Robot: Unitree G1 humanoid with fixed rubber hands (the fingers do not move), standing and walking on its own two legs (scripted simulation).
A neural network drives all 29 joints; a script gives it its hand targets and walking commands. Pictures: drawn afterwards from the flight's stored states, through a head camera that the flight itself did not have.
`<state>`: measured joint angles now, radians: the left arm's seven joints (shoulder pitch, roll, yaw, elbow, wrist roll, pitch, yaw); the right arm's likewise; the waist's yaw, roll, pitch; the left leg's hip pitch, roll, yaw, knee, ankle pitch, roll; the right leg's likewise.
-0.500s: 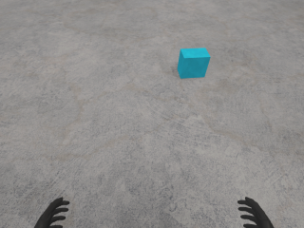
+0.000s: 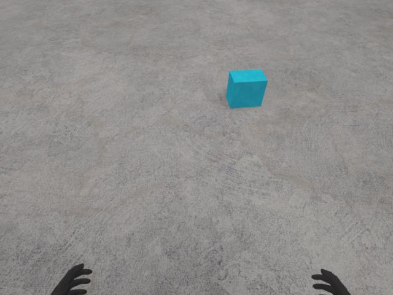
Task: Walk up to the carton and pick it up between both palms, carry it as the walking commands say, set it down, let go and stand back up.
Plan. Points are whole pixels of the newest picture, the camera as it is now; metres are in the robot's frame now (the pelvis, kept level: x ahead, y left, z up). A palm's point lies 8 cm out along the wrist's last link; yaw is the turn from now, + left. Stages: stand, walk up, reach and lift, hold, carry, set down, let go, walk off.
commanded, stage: stand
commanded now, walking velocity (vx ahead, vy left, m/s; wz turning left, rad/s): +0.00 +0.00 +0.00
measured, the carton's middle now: (245, 89) +1.67 -0.40 -0.64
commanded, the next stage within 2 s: walk up in 0.78 s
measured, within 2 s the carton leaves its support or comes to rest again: neither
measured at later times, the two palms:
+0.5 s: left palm out of the picture +0.12 +0.27 -0.09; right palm out of the picture +0.10 -0.30 -0.09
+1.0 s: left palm out of the picture +0.09 +0.27 -0.09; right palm out of the picture +0.06 -0.31 -0.10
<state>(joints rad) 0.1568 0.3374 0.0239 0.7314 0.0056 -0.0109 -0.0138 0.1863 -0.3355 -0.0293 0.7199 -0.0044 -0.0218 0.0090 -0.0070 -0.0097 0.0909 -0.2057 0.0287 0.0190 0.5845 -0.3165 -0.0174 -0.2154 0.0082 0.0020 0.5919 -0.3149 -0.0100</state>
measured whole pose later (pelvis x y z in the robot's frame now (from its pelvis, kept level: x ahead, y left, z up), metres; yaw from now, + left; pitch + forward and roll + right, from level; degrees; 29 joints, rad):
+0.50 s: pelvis +0.00 -0.01 +0.01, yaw +0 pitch -4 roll +0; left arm 0.14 0.33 0.02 0.88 0.00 -0.02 -0.01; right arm 0.17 -0.33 -0.02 0.88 0.00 -0.02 0.00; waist -0.01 0.00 0.08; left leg -0.14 0.04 0.02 0.46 -0.25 -0.03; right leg -0.15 0.02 0.00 0.47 -0.25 -0.02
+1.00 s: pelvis +0.00 -0.02 +0.01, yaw -1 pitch -3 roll +0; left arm 0.18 0.34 0.04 0.95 0.01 -0.02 -0.01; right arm 0.20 -0.33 -0.03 0.97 -0.03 -0.03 0.00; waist 0.00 -0.01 0.05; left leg -0.14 0.05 0.03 0.43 -0.29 -0.02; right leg -0.15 0.04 0.01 0.44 -0.26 -0.04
